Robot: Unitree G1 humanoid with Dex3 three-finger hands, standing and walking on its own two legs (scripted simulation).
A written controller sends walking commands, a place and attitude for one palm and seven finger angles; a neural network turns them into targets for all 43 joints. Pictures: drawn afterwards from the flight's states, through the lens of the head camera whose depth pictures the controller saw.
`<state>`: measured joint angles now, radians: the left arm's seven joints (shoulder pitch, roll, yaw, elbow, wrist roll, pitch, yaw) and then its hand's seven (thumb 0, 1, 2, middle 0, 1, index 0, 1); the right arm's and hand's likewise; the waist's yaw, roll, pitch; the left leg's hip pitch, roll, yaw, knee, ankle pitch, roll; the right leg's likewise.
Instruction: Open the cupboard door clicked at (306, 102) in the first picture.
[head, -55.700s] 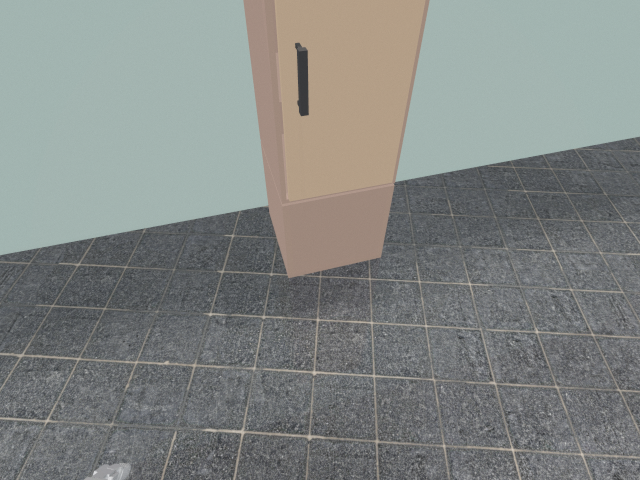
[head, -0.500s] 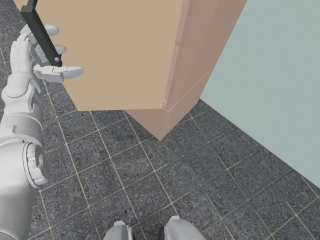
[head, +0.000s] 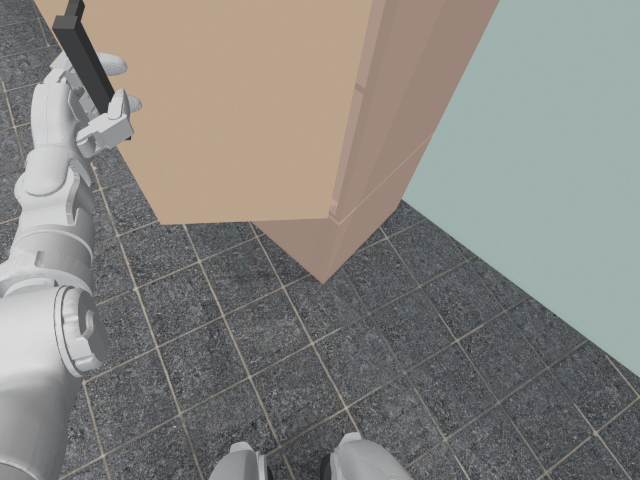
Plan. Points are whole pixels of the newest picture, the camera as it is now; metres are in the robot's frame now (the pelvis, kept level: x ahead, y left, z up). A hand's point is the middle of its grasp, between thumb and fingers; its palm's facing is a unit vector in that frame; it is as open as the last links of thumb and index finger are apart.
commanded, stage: pull the door open along its arc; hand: left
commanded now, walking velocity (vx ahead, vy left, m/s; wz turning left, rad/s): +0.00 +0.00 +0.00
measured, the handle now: (101, 75) +0.59 +0.20 +0.11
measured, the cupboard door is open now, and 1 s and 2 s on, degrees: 47 87 97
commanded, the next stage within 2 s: open thumb and fingers to let go in 1.14 s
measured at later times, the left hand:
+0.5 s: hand (127, 168) +0.46 +0.17 +0.09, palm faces -0.05 -1.00 -0.01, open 5.8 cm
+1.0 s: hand (221, 255) +0.35 +0.07 +0.09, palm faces +0.43 -0.90 -0.02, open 6.0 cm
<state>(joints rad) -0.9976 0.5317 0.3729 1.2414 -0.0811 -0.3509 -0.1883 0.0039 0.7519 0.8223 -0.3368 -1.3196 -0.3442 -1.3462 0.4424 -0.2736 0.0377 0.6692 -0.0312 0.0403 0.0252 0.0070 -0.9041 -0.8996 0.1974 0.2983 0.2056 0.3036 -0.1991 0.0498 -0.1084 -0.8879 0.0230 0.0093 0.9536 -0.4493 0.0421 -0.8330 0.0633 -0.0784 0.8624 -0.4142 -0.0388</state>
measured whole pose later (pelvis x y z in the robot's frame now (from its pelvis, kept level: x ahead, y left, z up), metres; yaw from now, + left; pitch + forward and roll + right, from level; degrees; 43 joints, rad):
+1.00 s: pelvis -0.01 -0.03 +0.02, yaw +2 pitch +9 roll +0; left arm -0.19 -0.08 -0.03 0.35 0.04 -0.18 0.55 0.00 0.71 0.80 -0.33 -1.30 -0.33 -1.32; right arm 0.23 -0.19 0.01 0.61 -0.06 0.04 0.03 0.01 -0.90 -0.90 0.20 0.30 0.20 0.30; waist -0.03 0.05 -0.13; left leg -0.58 0.00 0.01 0.81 -0.40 0.00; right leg -0.56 0.05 -0.07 0.81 -0.42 -0.08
